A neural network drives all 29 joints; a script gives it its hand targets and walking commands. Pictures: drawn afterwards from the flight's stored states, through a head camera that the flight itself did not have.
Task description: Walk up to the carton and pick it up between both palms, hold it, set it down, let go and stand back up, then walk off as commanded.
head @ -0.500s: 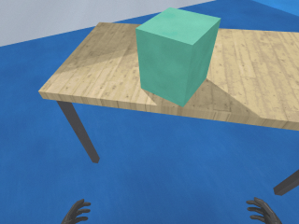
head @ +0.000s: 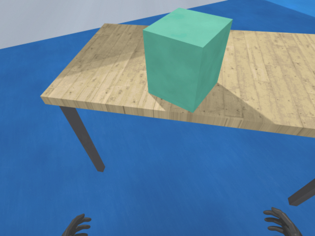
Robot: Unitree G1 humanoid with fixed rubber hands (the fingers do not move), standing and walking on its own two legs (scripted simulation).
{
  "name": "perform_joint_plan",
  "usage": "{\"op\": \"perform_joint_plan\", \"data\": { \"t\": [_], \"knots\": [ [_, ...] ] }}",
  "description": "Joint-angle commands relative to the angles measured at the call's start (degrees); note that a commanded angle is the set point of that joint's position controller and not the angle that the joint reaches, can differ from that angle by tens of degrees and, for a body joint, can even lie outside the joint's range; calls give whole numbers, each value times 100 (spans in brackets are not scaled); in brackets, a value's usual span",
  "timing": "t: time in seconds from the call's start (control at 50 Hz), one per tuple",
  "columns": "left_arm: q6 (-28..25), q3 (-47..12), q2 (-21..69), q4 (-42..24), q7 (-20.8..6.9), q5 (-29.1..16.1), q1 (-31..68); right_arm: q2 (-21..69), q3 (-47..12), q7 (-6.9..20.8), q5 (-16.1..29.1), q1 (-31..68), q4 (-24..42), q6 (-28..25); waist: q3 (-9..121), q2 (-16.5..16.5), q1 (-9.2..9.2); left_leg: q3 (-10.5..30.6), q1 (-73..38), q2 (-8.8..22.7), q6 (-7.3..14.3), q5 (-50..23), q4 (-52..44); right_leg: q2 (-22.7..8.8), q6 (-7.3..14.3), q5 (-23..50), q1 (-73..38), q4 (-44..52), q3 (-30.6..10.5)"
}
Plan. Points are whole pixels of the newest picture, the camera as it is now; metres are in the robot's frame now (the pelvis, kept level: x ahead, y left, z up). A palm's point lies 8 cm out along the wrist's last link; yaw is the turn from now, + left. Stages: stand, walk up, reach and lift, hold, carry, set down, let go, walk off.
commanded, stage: stand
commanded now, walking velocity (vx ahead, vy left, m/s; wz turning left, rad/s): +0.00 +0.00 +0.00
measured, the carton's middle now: (185, 60) +0.68 -0.06 +0.09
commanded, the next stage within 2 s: walk up in 1.64 s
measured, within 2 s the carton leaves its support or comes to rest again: neither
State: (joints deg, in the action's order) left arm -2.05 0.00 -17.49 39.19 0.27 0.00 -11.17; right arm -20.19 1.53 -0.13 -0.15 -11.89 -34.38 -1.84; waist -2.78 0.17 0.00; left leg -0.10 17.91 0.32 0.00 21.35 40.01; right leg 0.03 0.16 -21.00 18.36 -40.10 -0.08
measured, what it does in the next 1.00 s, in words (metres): stands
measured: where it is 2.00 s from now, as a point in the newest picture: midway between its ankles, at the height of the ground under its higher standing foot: outside the picture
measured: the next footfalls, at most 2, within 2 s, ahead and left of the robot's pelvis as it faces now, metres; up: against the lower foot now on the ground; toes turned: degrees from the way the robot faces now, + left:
none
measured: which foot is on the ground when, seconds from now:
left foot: down 0.00-1.00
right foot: down 0.00-1.00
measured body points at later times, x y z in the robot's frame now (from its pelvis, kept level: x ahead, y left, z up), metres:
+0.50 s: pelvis +0.00 +0.00 +0.00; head +0.01 +0.00 +0.45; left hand +0.14 +0.27 -0.10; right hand +0.16 -0.29 -0.07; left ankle +0.00 +0.12 -0.72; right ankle +0.00 -0.12 -0.72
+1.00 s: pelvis -0.02 +0.00 +0.00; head -0.01 +0.00 +0.45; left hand +0.11 +0.27 -0.10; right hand +0.14 -0.29 -0.07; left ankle +0.00 +0.12 -0.72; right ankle +0.00 -0.12 -0.72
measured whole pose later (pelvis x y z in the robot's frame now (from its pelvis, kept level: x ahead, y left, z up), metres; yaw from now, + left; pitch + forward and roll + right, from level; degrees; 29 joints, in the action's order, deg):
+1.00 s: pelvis -0.02 +0.00 +0.00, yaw +0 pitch -2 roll +0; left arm -2.1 0.0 -18.0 44.1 0.0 0.0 -11.2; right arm -20.7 1.5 -0.1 -0.2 -11.9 -35.5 -1.9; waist -2.8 0.2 0.0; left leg -0.1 17.9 0.3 0.0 19.9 40.0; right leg 0.0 0.2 -19.5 18.4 -40.1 -0.1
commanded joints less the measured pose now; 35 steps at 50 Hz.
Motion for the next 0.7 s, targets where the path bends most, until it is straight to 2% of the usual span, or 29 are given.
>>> {"op": "perform_joint_plan", "data": {
  "t": [0.0,0.42,0.68],
  "knots": [
    [-155,442,-1325,-258,10,139,483,-1064,360,-42,-129,274,14,-173,655,221,-20,436,-309,482,401,-1451,-593,-550,431,1567,-203,639,-541],
    [-145,445,-1392,-35,8,115,506,-1114,347,-54,-95,236,-84,-179,744,215,-13,445,-473,521,407,-1748,-607,-562,439,1888,-300,643,-557],
    [-136,426,-1400,112,2,118,526,-1107,331,-41,-100,236,-159,-171,604,249,-24,457,-426,502,395,-1374,-731,-579,428,1430,-201,848,-621]
  ]
}}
